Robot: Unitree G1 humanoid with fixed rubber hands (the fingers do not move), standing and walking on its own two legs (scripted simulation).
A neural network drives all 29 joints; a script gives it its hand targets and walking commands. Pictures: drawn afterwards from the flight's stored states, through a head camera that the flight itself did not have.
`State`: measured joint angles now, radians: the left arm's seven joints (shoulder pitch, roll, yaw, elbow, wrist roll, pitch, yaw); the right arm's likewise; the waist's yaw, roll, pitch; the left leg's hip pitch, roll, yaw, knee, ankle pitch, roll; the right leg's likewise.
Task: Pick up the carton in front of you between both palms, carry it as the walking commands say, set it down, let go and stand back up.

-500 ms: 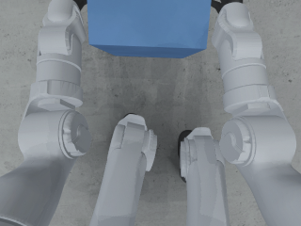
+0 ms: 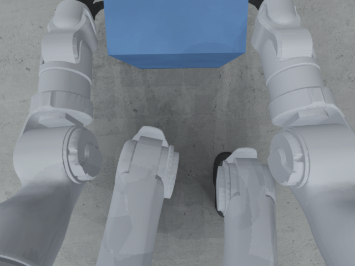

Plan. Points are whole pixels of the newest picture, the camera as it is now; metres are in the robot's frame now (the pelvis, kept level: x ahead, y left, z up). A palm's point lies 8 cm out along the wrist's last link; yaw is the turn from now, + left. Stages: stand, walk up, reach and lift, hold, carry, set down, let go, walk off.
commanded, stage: set down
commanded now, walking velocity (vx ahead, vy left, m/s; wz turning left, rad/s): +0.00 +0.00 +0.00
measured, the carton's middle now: (177, 10) +0.54 +0.12 -0.26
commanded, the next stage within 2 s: none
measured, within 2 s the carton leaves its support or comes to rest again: neither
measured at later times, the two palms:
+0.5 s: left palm (81, 7) +0.49 +0.27 -0.18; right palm out of the picture +0.56 -0.04 -0.18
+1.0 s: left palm out of the picture +0.51 +0.31 -0.20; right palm out of the picture +0.58 -0.07 -0.20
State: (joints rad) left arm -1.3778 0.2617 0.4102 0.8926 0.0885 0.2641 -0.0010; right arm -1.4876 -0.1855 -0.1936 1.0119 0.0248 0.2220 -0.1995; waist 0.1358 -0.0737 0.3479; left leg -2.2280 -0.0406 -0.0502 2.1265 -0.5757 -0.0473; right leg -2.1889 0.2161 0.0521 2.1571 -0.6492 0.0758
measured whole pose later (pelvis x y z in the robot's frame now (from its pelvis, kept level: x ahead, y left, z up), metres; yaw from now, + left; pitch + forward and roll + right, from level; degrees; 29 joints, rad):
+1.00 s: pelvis +0.00 +0.00 -0.02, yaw +1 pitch +34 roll +0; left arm -1.51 0.46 0.29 1.18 -0.14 0.05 0.01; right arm -1.55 -0.37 -0.01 1.06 0.19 0.13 -0.13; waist 0.11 -0.02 0.50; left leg -2.22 0.01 0.00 2.21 -0.57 0.00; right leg -2.17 0.13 0.03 2.25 -0.67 0.06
